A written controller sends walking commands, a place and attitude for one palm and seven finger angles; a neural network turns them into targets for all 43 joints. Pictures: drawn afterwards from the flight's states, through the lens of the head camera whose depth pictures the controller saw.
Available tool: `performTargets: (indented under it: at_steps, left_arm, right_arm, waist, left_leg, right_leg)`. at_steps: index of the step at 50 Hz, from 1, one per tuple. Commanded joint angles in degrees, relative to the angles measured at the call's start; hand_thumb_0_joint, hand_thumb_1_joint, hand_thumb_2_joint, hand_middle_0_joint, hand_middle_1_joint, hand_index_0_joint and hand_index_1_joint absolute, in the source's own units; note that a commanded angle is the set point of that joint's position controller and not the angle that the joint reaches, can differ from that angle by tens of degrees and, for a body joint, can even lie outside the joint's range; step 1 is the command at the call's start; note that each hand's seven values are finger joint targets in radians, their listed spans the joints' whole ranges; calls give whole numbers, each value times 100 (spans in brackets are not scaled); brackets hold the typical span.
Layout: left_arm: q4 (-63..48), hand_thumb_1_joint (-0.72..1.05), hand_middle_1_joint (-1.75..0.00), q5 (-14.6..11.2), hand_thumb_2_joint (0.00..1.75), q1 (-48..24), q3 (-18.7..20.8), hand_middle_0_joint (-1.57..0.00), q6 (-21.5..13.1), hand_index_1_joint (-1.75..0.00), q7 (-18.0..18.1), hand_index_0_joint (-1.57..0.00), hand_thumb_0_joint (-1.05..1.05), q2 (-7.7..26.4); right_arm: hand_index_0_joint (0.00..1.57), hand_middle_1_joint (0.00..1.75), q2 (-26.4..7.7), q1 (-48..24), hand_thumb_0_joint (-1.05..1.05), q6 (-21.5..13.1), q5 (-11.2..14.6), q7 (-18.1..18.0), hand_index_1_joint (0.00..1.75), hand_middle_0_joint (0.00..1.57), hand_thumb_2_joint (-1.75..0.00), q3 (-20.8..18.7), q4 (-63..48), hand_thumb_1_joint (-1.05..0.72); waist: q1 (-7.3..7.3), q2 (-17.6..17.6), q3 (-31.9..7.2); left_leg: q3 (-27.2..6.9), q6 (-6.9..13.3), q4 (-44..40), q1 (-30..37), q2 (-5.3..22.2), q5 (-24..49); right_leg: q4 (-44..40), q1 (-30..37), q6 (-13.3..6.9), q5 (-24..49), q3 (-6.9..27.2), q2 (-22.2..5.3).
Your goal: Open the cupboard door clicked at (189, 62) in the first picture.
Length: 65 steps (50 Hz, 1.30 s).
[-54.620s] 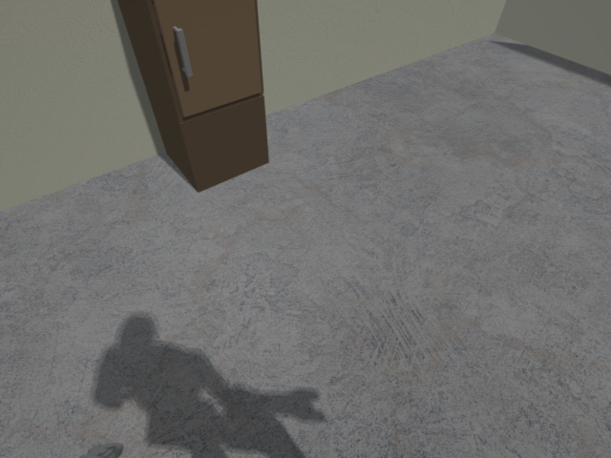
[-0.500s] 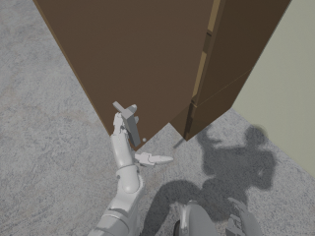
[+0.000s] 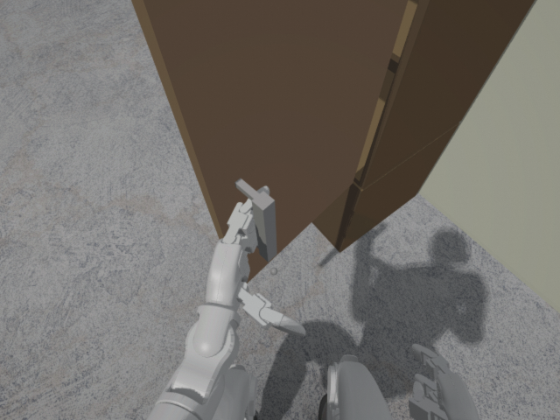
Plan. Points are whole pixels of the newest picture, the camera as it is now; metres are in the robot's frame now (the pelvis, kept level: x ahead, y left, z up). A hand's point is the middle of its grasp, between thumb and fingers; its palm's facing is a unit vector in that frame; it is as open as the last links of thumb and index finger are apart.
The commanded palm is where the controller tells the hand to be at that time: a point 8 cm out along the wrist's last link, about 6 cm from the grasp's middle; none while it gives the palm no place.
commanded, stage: slide the hand sideways off the handle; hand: left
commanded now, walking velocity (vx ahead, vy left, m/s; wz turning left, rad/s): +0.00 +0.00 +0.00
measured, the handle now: (256, 223) +0.38 +0.05 +0.03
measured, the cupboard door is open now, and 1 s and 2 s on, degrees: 99 98 98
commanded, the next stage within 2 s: draw the hand back to the body in 0.84 s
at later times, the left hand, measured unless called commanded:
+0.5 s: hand (243, 302) +0.27 +0.06 +0.02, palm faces -0.13 -0.99 -0.01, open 16.2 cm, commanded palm +0.24 +0.13 +0.02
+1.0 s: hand (211, 326) +0.24 +0.10 +0.03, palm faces -0.12 -0.99 -0.02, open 16.3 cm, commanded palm +0.21 +0.16 +0.04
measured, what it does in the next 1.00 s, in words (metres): stands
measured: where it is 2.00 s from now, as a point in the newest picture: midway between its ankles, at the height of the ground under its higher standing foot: outside the picture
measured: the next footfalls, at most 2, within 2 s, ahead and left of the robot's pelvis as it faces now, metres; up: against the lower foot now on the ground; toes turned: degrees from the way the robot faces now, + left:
none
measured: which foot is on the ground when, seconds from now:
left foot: down 0.00-1.00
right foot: down 0.00-1.00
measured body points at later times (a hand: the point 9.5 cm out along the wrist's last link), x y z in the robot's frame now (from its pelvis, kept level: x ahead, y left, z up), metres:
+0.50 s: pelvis +0.01 -0.01 -0.01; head +0.12 -0.01 +0.43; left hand +0.27 +0.11 +0.03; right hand +0.21 -0.22 -0.10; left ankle +0.01 +0.11 -0.62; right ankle +0.06 -0.12 -0.62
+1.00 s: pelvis +0.01 -0.02 -0.02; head +0.11 -0.02 +0.42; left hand +0.24 +0.15 +0.03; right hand +0.22 -0.25 -0.11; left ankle +0.01 +0.11 -0.62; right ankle +0.06 -0.12 -0.62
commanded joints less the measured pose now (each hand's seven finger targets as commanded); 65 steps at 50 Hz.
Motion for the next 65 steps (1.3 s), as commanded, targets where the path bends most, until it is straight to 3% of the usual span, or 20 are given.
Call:
performTargets:
  at_steps: [1, 11, 22, 25, 27, 32, 37, 40, 43, 44, 47, 49, 50, 53, 56, 59, 63, 65]
  left_arm:
    - [-1403, -50, -30, 362, 30, -487, -36, -15, -400, -30, 163, -15, 0, 45]
    - [-2438, -50, -30, 152, 30, 322, -196, -15, -303, -30, -46, -15, 0, 60]
    - [-2837, -50, -30, -87, 30, 1346, 339, -15, -166, -30, -526, -15, 0, 572]
    - [-3108, -50, -30, -182, 30, 1795, 495, -15, -172, -30, -630, -15, 0, 691]
    - [-3182, -50, -30, -270, 30, 2086, 551, -15, -146, -30, -719, -15, 0, 708]
    - [-3447, -50, -30, -338, 30, 2482, 584, -15, -228, -30, -912, -15, 0, 784]
    - [-3590, -50, -30, -471, 30, 2587, 811, -15, -308, -30, -1156, -15, 0, 1037]
    - [-3693, -50, -30, -627, 30, 2647, 1091, -15, -299, -30, -1327, -15, 0, 1268]
    - [-3791, -50, -30, -756, 30, 2605, 871, -15, -244, -30, -1483, -15, 0, 1063]
    - [-3899, -50, -30, -774, 30, 2478, 933, -15, -227, -30, -1500, -15, 0, 1151]
    - [-3909, -50, -30, -787, 30, 2679, 972, -15, -133, -30, -1515, -15, 0, 1170]
    - [-4430, -50, -30, -807, 30, 2780, 1319, -15, -26, -30, -1469, -15, 0, 1590]
    - [-4661, -50, -30, -823, 30, 2955, 1374, -15, 55, -30, -1457, -15, 0, 1629]
    - [-4808, -50, -30, -891, 30, 3370, 1416, -15, 373, -30, -1432, -15, 0, 1557]
    - [-4691, -50, -30, -933, 30, 3310, 1363, -15, 588, -30, -1429, -15, 0, 1470]
    - [-4648, -50, -30, -970, 30, 3199, 1415, -15, 661, -30, -1466, -15, 0, 1560]
    - [-4746, -50, -30, -1078, 30, 3354, 1715, -15, 673, -30, -1577, -15, 0, 1784]
    - [-4984, -50, -30, -1144, 30, 3370, 1801, -15, 681, -30, -1635, -15, 0, 1882]
  right_arm:
    - [20, 30, -631, -188, 0, -151, -35, 48, 30, 20, -90, -231, -933, -90]
    - [20, 30, -570, -214, 0, -176, 23, -77, 30, 20, -90, -190, -1105, -90]
    - [20, 30, -545, -227, 0, -233, 62, -188, 30, 20, -90, -176, -1237, -90]
    - [20, 30, -521, -230, 0, -273, 62, -203, 30, 20, -90, -182, -1296, -90]
    - [20, 30, -521, -210, 0, -283, 77, -207, 30, 20, -90, -182, -1333, -90]
    - [20, 30, -529, -213, 0, -368, 79, -235, 30, 20, -90, -200, -1376, -90]
    - [20, 30, -577, -213, 0, -444, 89, -293, 30, 20, -90, -210, -1374, -90]
    - [20, 30, -594, -225, 0, -488, 101, -343, 30, 20, -90, -217, -1380, -90]
    - [20, 30, -612, -189, 0, -546, 132, -364, 30, 20, -90, -201, -1414, -90]
    - [20, 30, -632, -206, 0, -571, 132, -382, 30, 20, -90, -209, -1410, -90]
    - [20, 30, -647, -157, 0, -610, 130, -391, 30, 20, -90, -228, -1413, -90]
    - [20, 30, -654, -142, 0, -564, 152, -412, 30, 20, -90, -235, -1524, -90]
    - [20, 30, -625, -121, 0, -536, 164, -413, 30, 20, -90, -234, -1594, -90]
    - [20, 30, -575, -67, 0, -436, 251, -439, 30, 20, -90, -221, -1677, -90]
    - [20, 30, -599, -68, 0, -406, 293, -493, 30, 20, -90, -168, -1685, -90]
    - [20, 30, -649, -68, 0, -459, 290, -564, 30, 20, -90, -113, -1715, -90]
    - [20, 30, -669, 26, 0, -534, 313, -612, 30, 20, -90, -80, -1748, -90]
    - [20, 30, -659, 18, 0, -579, 329, -620, 30, 20, -90, -57, -1769, -90]
  waist:
    - [34, -409, -1885]
    - [-23, -385, -1905]
    - [65, -473, -1780]
    - [173, -303, -1909]
    - [139, -447, -1844]
    - [89, -397, -1774]
    - [28, -397, -1683]
    - [86, -400, -1757]
    - [-6, -350, -1721]
    - [-12, -303, -1771]
    - [41, -295, -1890]
    - [203, -135, -2136]
    - [284, -6, -2269]
    - [223, -171, -1986]
    - [43, -376, -1356]
    - [-19, -399, -974]
    - [76, -213, -895]
    - [114, 97, -936]
  left_leg:
    - [-261, -72, -1116, 635, -98, 1185]
    - [-319, -65, -1042, 804, -78, 1333]
    - [-217, -43, -848, 491, -128, 1363]
    - [-205, -54, -827, 526, -142, 1586]
    - [-194, -49, -791, 461, -138, 1573]
    - [-188, -40, -645, 363, -134, 1588]
    - [-163, -22, -469, 96, -134, 1277]
    - [-153, -21, -368, -59, -136, 1213]
    - [-173, -4, -336, -29, -137, 1219]
    - [-192, 10, -300, -32, -123, 1275]
    - [-200, -4, -316, 52, -121, 1317]
    - [-193, 7, -502, 246, -127, 1481]
    - [-159, -3, -626, 459, -135, 1587]
    - [-156, -5, -955, 738, -129, 1616]
    - [-212, -1, -1199, 761, -103, 1196]
    - [-244, 13, -1392, 831, -99, 865]
    - [-235, -11, -1744, 1232, -92, 884]
    - [-228, -15, -1919, 1545, -99, 1129]
  right_leg:
    - [-727, 1557, -253, 736, 30, 227]
    - [-730, 1593, -218, 897, 21, 260]
    - [-742, 1825, -181, 1119, 119, 257]
    - [-674, 1962, -199, 1348, 129, 254]
    - [-698, 2014, -174, 1417, 135, 259]
    - [-630, 1917, -158, 1480, 172, 262]
    - [-672, 1811, -137, 1117, 289, 255]
    - [-703, 1917, -137, 941, 418, 241]
    - [-697, 1810, -123, 930, 378, 246]
    - [-666, 1778, -138, 918, 370, 253]
    - [-596, 1729, -128, 974, 319, 259]
    - [-672, 2066, -154, 1071, 315, 272]
    - [-729, 2239, -149, 1215, 311, 261]
    - [-1001, 2462, -101, 1307, 182, 302]
    - [-1353, 2342, -63, 715, 104, 331]
    - [-1687, 2334, -67, 148, 133, 331]
    - [-1914, 2584, -82, 125, 70, 347]
    - [-1962, 2787, -97, 454, 3, 352]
